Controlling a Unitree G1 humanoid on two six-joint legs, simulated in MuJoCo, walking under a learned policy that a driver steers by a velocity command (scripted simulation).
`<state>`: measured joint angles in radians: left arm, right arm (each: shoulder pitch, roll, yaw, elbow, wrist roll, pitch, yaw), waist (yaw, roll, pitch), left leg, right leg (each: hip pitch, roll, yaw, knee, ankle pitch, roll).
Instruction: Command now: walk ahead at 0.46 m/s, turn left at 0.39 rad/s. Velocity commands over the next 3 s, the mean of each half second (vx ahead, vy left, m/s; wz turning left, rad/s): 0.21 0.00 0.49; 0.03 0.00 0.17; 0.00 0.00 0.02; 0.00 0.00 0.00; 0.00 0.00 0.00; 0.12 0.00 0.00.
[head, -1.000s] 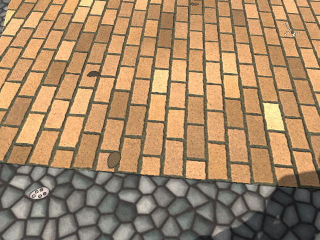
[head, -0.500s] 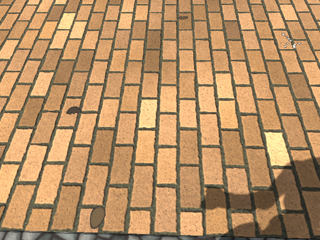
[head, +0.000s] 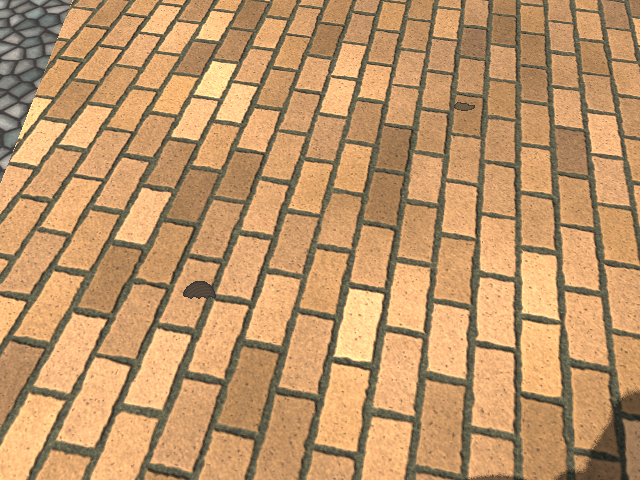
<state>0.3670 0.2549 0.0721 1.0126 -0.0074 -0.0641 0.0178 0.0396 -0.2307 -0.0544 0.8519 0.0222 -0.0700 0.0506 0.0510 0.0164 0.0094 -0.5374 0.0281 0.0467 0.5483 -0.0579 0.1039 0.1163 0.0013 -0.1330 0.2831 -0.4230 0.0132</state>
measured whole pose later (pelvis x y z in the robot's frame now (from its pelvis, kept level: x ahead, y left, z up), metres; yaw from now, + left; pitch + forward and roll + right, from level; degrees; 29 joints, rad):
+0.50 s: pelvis +0.19 +0.02 +0.01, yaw +16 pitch +3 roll +0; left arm 0.04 0.27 0.06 0.79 0.00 -0.05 0.02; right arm 0.23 -0.30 -0.09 0.79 0.02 0.02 -0.04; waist -0.04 -0.02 0.01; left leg -0.25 -0.14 -0.19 0.50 -0.28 0.06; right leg -0.47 0.03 0.10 0.55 -0.15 0.06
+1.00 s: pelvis +0.22 +0.03 +0.01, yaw +20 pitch -1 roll +0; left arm 0.18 0.25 0.03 0.88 0.02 -0.01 0.01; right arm 0.22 -0.24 -0.04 0.85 -0.02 0.01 -0.02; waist 0.03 -0.02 0.02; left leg -0.20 -0.01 -0.06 0.52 -0.31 -0.01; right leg -0.29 0.00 0.04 0.49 -0.20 0.03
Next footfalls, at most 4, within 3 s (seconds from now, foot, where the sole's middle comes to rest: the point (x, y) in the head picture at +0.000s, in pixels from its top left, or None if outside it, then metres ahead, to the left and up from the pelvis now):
0.02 left None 0.18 0.10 -0.76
0.52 right None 0.35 -0.07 -0.76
0.86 left None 0.20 0.15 -0.76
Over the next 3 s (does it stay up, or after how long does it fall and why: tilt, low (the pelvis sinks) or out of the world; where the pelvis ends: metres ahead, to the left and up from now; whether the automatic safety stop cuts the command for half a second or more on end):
stays up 0.29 0.03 0.00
